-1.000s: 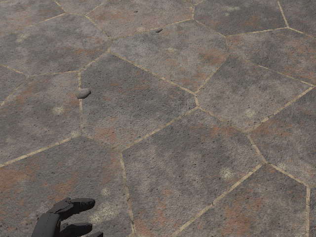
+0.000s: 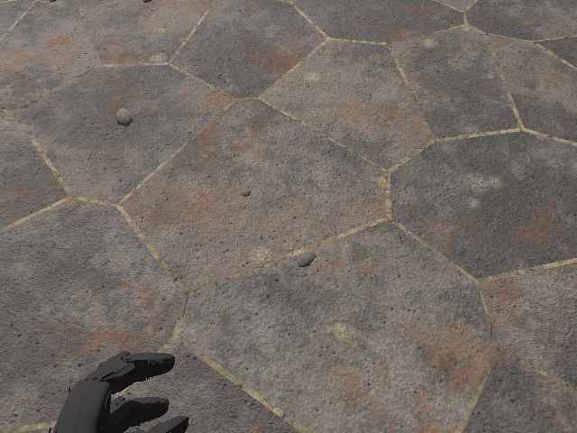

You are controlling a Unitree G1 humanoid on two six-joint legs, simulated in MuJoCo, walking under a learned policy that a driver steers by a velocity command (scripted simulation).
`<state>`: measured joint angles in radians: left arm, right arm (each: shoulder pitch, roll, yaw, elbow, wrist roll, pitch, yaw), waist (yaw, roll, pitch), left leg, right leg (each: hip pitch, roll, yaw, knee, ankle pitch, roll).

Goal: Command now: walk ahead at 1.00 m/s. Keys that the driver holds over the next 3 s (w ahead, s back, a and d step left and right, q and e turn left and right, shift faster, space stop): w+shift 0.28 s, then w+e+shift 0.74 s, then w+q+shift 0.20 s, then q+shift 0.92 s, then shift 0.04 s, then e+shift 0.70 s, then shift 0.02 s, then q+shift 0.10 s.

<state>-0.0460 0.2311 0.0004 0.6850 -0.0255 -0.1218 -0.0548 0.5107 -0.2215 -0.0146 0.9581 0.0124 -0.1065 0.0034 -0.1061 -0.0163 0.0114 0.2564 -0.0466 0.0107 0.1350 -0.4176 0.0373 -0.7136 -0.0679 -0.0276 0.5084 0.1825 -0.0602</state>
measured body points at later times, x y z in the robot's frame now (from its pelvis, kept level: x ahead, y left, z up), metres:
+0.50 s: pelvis +0.49 -0.01 +0.00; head +0.51 -0.01 +0.45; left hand +0.43 +0.25 -0.13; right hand +0.75 -0.23 -0.05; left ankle +0.73 +0.13 -0.69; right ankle +0.27 -0.11 -0.71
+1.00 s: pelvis +0.92 -0.11 -0.02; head +0.91 -0.14 +0.43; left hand +1.23 +0.00 -0.07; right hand +0.79 -0.36 -0.16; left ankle +0.75 +0.13 -0.69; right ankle +1.04 -0.24 -0.71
